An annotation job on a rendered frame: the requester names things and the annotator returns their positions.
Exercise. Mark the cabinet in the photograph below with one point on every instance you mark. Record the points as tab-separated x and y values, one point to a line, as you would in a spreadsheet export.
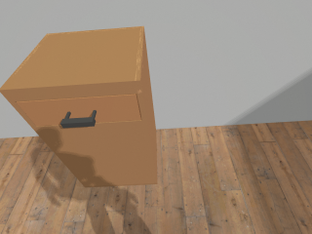
93	63

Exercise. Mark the handle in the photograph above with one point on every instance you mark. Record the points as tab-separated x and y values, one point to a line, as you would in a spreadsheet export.
78	122

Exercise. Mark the drawer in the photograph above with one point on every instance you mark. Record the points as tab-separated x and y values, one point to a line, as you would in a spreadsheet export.
114	108

